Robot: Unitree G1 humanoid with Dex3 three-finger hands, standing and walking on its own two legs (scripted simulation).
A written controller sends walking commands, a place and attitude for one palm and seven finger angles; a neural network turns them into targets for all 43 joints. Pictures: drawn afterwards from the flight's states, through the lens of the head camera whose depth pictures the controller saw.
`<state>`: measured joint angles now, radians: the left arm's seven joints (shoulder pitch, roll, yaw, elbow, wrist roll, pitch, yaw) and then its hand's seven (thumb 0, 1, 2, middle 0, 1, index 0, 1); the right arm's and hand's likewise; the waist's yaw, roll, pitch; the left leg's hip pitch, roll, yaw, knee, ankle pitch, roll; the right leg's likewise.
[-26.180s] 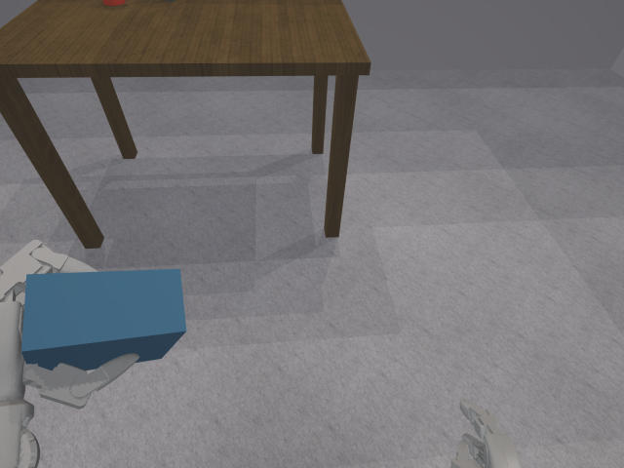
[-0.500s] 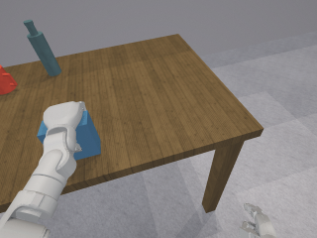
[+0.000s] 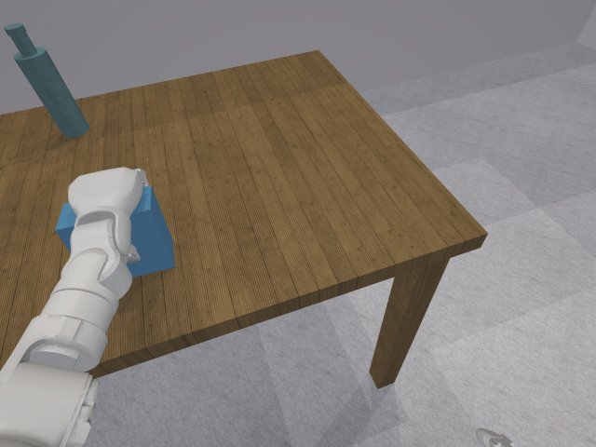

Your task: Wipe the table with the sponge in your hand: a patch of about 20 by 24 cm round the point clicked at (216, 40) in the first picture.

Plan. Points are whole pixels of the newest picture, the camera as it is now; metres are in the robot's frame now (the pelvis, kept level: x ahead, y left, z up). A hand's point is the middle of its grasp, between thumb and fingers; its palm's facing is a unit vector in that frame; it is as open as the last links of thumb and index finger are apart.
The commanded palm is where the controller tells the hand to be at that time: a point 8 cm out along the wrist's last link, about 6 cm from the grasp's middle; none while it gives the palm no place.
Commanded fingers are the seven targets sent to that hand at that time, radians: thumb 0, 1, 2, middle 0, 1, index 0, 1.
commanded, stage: wipe forward along the first lane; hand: left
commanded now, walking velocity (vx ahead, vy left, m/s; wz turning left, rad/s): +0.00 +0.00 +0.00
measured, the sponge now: (126, 245) +0.38 +0.29 +0.05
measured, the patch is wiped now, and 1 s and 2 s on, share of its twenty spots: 0.35 0.50 0.50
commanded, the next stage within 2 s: slide across to the middle lane in 0.80 s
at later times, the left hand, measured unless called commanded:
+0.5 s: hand (119, 197) +0.44 +0.31 +0.10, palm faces -0.12 +0.03 -0.99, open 10.4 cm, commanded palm +0.44 +0.31 +0.14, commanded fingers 0.00 0.10 1.30 -1.20 -1.60 -1.20 -1.60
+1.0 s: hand (119, 179) +0.48 +0.33 +0.10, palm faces -0.13 +0.04 -0.99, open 10.4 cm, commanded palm +0.48 +0.31 +0.15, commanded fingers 0.00 0.10 1.30 -1.20 -1.60 -1.20 -1.60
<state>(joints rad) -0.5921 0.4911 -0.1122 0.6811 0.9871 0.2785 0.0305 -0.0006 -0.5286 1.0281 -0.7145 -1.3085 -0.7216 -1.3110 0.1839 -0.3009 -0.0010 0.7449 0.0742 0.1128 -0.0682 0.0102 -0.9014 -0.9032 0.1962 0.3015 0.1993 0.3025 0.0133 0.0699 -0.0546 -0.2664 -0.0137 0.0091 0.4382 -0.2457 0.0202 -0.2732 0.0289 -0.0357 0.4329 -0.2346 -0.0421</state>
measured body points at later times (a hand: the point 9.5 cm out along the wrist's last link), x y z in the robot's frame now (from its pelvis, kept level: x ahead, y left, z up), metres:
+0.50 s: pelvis +0.00 +0.01 +0.00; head +0.05 -0.01 +0.44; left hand +0.44 +0.30 +0.15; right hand +0.07 -0.28 -0.14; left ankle -0.02 +0.11 -0.74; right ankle -0.01 -0.09 -0.74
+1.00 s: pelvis +0.01 +0.02 -0.01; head +0.08 +0.01 +0.44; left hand +0.49 +0.32 +0.15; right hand +0.03 -0.26 -0.14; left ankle -0.02 +0.11 -0.74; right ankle -0.01 -0.09 -0.74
